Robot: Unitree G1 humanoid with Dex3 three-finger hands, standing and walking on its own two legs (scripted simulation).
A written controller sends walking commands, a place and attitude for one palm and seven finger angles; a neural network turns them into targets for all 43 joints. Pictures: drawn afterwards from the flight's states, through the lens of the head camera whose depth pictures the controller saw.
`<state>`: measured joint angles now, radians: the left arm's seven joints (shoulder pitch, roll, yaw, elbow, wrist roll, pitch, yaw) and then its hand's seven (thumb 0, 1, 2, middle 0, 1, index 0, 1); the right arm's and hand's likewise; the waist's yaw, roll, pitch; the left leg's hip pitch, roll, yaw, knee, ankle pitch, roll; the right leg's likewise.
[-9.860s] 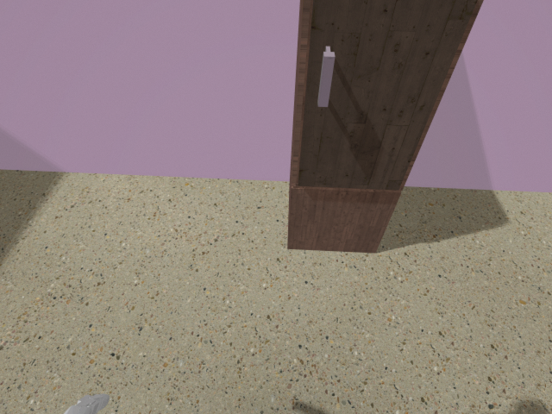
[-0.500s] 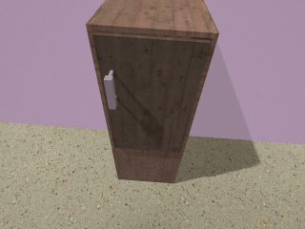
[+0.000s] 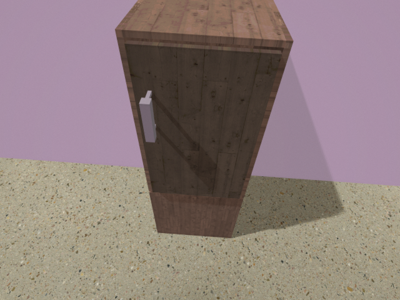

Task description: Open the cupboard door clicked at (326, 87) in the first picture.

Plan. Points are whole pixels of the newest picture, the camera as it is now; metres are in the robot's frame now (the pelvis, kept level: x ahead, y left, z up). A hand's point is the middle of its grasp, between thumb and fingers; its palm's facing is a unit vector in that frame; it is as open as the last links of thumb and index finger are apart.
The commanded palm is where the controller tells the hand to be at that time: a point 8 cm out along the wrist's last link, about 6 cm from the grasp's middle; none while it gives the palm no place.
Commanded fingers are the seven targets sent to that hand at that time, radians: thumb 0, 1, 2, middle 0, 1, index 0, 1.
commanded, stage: look again from close up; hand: left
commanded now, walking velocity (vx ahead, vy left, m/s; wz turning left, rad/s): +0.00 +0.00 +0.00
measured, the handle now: (150, 116) +0.54 +0.17 +0.06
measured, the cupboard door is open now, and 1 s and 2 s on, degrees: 0 0 0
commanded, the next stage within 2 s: raise the hand with hooked fingers in 0.38 s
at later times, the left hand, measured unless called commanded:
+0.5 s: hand out of the picture -0.01 +0.14 -0.18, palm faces +0.03 -0.99 -0.14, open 7.4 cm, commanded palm +0.10 +0.20 -0.07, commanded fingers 0.00 0.85 0.88 -0.20 -0.33 -0.20 -0.33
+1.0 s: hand (118, 285) +0.16 +0.17 -0.04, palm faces +0.15 -0.99 -0.04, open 9.1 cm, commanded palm +0.15 +0.22 -0.02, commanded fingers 0.00 0.27 0.63 -0.25 -0.70 -0.25 -0.70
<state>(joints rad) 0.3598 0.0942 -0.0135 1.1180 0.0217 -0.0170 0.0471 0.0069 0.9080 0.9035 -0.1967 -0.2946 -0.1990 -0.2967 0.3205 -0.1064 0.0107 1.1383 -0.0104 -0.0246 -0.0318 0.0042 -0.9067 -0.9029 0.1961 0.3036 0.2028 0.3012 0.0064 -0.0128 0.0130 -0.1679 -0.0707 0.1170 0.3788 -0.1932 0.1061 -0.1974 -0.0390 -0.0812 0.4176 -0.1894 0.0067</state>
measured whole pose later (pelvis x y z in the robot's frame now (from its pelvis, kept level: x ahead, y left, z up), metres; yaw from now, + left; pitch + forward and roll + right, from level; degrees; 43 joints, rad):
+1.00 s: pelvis +0.00 -0.04 -0.07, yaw +4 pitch +10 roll -1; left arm 0.54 0.23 0.15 -0.01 -0.25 -0.42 -0.23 0.02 0.49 0.73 -0.23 -0.56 -0.24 -0.56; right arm 0.15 -0.26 -0.04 0.42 0.02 -0.18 -0.02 0.01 -0.90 -0.90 0.19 0.30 0.20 0.30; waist 0.03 -0.02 -0.13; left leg -0.74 -0.01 0.03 1.07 -0.50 0.05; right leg -0.72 0.04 -0.13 1.03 -0.48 -0.08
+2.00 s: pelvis +0.02 +0.00 -0.03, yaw +4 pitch +5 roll -3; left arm -0.05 0.44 0.39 0.31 -0.34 -0.14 -0.49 -0.01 -0.49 0.31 -0.30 -1.19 -0.30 -1.19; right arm 0.24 -0.25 0.08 0.57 0.06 -0.22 -0.08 0.01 -0.90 -0.90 0.20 0.30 0.21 0.30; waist 0.03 0.04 -0.04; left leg -0.44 -0.05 0.04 0.73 -0.37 0.10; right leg -0.41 0.02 -0.10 0.66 -0.33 -0.02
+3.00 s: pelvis +0.01 -0.04 -0.02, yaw +4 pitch +5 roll -1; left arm -0.32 0.51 0.43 0.65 -0.31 -0.17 -0.54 -0.01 -0.50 0.30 -0.30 -1.20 -0.30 -1.20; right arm 0.26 -0.30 0.06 0.61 0.07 -0.18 -0.10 0.01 -0.90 -0.90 0.20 0.30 0.21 0.30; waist -0.01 0.03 -0.04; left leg -0.46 -0.02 0.03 0.71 -0.34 0.05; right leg -0.44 0.05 -0.11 0.66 -0.32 -0.07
